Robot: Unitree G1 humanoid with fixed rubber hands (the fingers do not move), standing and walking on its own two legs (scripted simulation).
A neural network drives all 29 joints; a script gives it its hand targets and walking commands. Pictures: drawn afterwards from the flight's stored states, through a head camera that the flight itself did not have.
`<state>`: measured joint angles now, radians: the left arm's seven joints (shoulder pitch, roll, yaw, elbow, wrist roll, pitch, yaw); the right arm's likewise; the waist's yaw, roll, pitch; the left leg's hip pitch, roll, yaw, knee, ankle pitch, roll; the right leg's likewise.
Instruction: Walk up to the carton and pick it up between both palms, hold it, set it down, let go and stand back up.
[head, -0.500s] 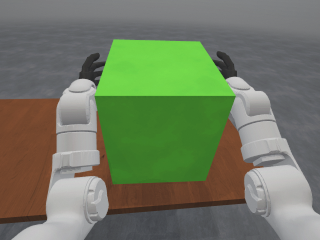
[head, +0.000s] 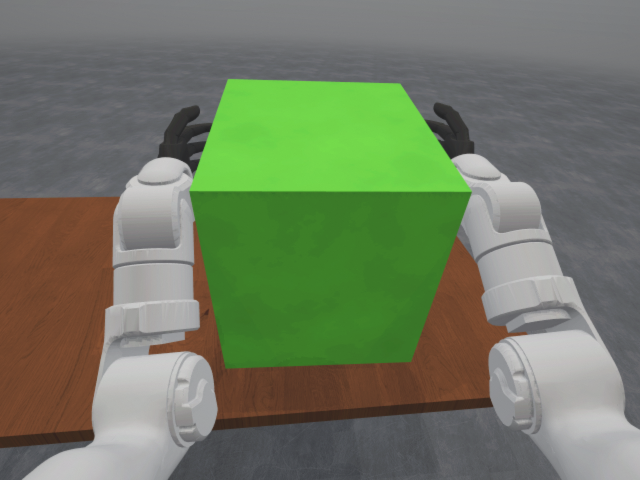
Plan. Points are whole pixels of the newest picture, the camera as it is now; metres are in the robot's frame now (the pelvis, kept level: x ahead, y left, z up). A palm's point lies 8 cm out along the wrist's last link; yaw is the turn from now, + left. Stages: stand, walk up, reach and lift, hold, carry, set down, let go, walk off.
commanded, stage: hold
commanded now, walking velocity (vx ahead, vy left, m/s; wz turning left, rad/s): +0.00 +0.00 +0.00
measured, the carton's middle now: (317, 217) +0.38 +0.02 +0.23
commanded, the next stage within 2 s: none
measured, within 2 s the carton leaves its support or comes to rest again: neither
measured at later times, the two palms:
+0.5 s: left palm (177, 171) +0.36 +0.18 +0.29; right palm (454, 167) +0.38 -0.14 +0.30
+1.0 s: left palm (178, 171) +0.36 +0.18 +0.29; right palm (454, 167) +0.38 -0.14 +0.30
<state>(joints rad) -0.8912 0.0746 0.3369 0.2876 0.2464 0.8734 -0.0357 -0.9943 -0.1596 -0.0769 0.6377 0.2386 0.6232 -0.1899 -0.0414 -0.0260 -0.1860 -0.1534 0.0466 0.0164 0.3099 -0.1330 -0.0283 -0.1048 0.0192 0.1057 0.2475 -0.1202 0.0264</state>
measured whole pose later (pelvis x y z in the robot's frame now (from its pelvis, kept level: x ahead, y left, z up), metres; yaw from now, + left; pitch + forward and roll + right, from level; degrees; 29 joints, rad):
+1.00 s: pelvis +0.00 +0.00 +0.00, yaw +0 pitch -1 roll -1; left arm -0.89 0.07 0.34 0.29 0.25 0.87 -0.04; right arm -0.99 -0.16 -0.08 0.64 0.24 0.63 -0.19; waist -0.04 -0.03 -0.19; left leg -0.15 0.05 0.02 0.31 -0.13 -0.03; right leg -0.10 0.02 0.11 0.25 -0.12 0.03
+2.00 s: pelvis +0.00 +0.00 +0.00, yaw +0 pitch -1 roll -1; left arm -0.89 0.07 0.34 0.29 0.25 0.87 -0.04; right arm -0.99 -0.16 -0.07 0.64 0.24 0.63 -0.20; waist -0.04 -0.03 -0.19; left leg -0.15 0.05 0.02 0.31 -0.14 -0.03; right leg -0.10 0.02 0.11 0.25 -0.12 0.03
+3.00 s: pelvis +0.01 +0.00 +0.00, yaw +0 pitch -1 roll -1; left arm -0.89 0.07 0.34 0.27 0.25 0.88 -0.04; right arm -0.99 -0.16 -0.07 0.63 0.25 0.63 -0.20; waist -0.04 -0.03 -0.19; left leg -0.15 0.05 0.02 0.31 -0.14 -0.03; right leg -0.10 0.02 0.11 0.25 -0.13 0.03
